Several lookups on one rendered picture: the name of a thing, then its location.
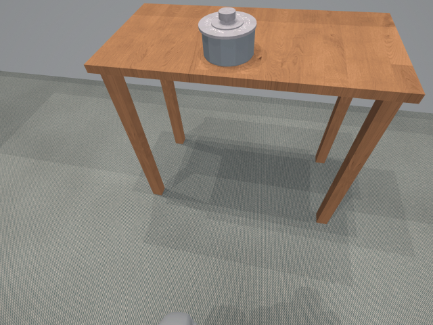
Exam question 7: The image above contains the table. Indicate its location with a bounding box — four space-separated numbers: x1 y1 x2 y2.
84 3 425 224

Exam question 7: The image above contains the knob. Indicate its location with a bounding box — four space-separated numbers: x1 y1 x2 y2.
219 7 235 22

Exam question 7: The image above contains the lid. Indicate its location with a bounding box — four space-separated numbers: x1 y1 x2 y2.
198 11 256 39

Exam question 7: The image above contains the pot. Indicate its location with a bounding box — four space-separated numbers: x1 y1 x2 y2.
202 30 255 66

